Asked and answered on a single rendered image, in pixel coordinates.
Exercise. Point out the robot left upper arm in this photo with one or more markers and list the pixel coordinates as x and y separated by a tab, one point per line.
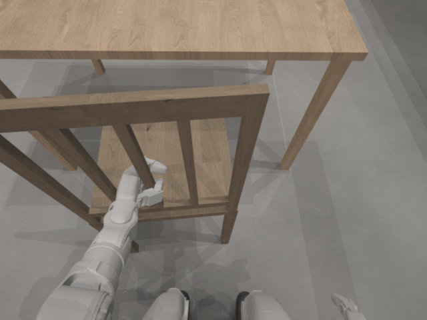
75	303

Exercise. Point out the left robot hand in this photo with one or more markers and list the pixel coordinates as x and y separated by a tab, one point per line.
130	185

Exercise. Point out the chair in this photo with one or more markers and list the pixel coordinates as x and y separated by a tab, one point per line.
184	129

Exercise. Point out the robot left forearm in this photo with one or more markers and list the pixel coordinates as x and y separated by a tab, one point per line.
105	258

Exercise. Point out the table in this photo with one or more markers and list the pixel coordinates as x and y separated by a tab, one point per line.
264	30

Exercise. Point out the robot left thigh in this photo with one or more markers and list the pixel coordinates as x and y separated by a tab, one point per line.
168	306

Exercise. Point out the robot left foot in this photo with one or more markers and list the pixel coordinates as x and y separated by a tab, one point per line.
187	298

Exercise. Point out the right robot hand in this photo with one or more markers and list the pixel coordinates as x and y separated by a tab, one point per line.
347	308

